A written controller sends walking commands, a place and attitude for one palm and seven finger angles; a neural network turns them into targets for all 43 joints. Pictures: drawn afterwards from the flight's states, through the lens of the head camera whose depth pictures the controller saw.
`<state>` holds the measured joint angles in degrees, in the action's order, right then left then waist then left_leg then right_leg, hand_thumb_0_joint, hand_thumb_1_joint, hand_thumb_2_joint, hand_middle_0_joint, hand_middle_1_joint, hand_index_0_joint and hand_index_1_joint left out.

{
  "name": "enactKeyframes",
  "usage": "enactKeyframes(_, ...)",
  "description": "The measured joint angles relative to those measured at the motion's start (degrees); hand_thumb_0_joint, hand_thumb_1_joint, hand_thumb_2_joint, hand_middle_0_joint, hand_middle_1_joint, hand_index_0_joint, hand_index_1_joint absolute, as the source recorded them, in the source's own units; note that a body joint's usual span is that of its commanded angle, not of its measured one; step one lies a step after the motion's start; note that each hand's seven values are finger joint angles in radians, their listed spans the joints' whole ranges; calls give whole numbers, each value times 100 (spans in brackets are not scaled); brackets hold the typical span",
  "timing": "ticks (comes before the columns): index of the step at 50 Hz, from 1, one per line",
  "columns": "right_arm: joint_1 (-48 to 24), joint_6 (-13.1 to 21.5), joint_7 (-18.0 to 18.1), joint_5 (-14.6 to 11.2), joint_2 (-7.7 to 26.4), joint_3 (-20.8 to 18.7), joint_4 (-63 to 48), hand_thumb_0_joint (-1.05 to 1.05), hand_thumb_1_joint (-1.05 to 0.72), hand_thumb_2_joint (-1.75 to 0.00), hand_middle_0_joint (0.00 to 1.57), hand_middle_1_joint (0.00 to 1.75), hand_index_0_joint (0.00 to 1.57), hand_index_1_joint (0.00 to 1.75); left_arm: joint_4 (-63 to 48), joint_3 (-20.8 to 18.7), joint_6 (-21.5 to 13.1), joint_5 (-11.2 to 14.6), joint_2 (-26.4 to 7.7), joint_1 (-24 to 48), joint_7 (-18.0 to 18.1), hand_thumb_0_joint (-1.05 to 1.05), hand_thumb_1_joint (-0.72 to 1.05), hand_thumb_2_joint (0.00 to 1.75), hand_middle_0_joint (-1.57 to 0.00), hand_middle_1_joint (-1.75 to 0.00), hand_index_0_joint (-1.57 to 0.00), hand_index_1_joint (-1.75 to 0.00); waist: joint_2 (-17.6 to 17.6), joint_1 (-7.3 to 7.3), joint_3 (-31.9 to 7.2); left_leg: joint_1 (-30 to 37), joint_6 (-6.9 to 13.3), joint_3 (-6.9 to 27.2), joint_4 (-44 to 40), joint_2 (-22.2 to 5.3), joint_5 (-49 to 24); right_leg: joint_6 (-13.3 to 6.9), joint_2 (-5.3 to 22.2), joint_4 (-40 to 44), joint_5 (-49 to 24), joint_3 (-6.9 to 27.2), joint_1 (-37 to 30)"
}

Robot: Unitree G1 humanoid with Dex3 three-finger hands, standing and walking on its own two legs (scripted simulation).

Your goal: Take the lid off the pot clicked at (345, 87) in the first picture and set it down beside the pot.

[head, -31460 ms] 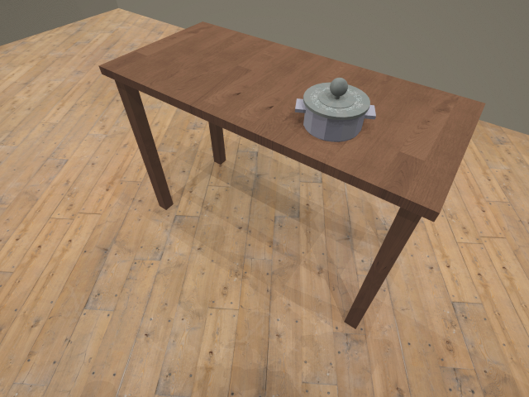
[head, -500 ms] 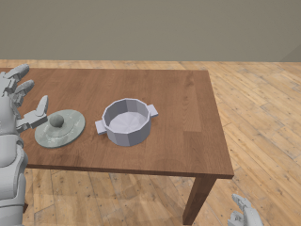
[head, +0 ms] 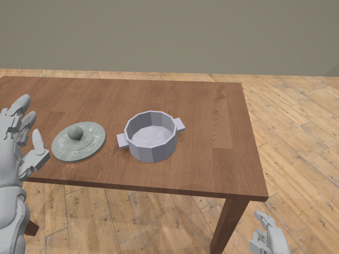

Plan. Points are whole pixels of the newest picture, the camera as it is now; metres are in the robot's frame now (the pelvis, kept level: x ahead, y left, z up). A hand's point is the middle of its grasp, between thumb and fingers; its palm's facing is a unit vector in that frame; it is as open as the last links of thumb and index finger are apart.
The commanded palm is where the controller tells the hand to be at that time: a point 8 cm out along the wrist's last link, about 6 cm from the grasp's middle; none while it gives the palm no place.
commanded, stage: draw the hand back to the body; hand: left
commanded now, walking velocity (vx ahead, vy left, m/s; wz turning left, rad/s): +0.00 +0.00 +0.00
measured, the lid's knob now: (75, 132) +0.44 +0.35 +0.02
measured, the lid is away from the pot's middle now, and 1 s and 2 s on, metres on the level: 0.24 0.24 0.24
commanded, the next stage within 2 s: step back with the hand held close in 0.54 s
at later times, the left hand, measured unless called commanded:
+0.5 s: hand (24, 188) +0.17 +0.26 +0.17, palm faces +0.38 -0.86 -0.34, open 7.4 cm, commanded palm +0.12 +0.31 +0.19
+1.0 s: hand (17, 191) +0.18 +0.29 +0.15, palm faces +0.21 -0.86 -0.47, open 7.4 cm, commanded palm +0.11 +0.34 +0.19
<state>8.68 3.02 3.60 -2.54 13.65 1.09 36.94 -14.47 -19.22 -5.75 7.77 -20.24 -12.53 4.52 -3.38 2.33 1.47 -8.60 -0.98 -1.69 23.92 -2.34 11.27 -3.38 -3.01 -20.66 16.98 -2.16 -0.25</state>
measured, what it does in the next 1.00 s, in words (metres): shifts its weight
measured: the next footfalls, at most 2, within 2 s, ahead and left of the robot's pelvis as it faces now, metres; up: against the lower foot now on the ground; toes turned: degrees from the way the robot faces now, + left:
right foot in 1.76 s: -0.14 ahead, -0.08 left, +0.00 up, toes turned -4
left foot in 1.94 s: -0.09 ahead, +0.17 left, +0.00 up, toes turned +1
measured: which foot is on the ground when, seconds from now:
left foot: down 0.00-1.00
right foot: down 0.00-1.00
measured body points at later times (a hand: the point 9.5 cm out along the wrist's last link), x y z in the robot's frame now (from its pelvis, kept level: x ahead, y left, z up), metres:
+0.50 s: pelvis -0.01 +0.03 +0.00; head -0.03 +0.02 +0.45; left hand +0.15 +0.31 +0.19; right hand +0.19 -0.19 -0.07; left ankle +0.02 +0.14 -0.74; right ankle -0.06 -0.08 -0.74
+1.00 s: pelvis -0.03 +0.07 -0.01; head +0.02 +0.09 +0.44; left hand +0.16 +0.34 +0.17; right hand +0.15 -0.17 -0.08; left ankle +0.02 +0.14 -0.74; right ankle -0.06 -0.08 -0.74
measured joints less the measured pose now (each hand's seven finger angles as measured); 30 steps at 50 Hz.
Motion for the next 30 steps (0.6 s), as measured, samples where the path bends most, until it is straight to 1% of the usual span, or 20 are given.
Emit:
enactKeyframes(9, 29, 81, 2, 56, -46, 3, -4, 1, -90, -90, 20, 30, 20, 30, -557, 100, -101, -31, 38, -678, 1, 1, 89, 90, -21, -30, -21, -30, 11, 8, -11, 26, 53, -39, -17, 37, -28, 73, 43, 80, -74, 33, -47)
enactKeyframes(21, 53, 147, -21, 116, -117, 27, -66, 1, -90, -90, 20, 30, 20, 30, -1333, 223, -86, -96, 62, -1660, -1, 1, 89, 90, -21, -30, -21, -30, 60, 58, -85, -15, 150, -64, 57, 102, 4, 175, 114, 116, -108, 48, -58)
enactKeyframes(26, 37, 169, 19, 132, -131, 48, -45, 1, -90, -90, 20, 30, 20, 30, -1423, 246, -17, -129, 40, -1662, 50, 1, 89, 90, -21, -30, -21, -30, 80, 122, -61, -37, 188, -36, 104, 135, 9, 211, 142, 120, -118, 14, -74)
enactKeyframes(30, 4, 186, 13, 138, -152, 76, -57, 1, -90, -90, 20, 30, 20, 30, -1452, 238, 6, -143, 94, -1621, 95, 1, 89, 90, -21, -30, -21, -30, 85, 121, -44, -47, 214, -39, 110, 161, 1, 238, 169, 113, -127, 12, -65)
